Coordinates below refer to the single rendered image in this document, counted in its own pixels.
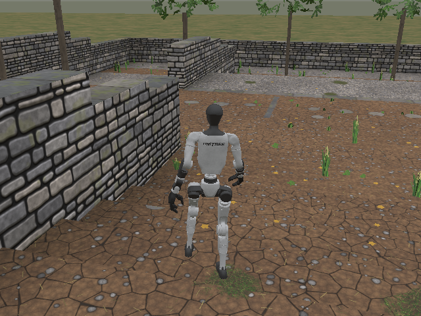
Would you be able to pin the robot right forearm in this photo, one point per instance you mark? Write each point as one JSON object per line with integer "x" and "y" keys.
{"x": 240, "y": 171}

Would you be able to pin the right robot hand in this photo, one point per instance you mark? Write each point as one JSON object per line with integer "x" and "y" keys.
{"x": 240, "y": 180}

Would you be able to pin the robot left forearm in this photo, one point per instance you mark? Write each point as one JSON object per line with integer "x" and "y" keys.
{"x": 180, "y": 177}

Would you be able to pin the right robot upper arm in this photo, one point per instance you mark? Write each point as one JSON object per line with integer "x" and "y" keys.
{"x": 236, "y": 150}

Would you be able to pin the left robot upper arm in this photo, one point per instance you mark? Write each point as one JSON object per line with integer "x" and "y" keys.
{"x": 192, "y": 138}

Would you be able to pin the left robot hand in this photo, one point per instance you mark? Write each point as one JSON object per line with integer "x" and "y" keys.
{"x": 171, "y": 200}

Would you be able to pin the robot right thigh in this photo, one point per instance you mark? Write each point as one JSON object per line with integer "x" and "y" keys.
{"x": 224, "y": 201}

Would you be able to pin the robot left shin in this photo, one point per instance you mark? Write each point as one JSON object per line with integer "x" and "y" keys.
{"x": 190, "y": 227}

